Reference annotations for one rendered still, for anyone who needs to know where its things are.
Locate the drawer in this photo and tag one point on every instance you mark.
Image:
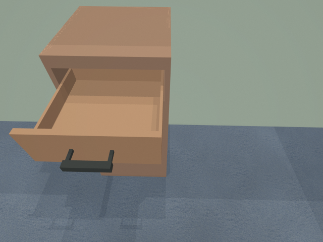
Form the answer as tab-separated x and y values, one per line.
94	111

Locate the cabinet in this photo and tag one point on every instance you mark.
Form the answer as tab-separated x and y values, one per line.
129	38

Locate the handle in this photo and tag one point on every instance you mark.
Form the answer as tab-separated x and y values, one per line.
86	166

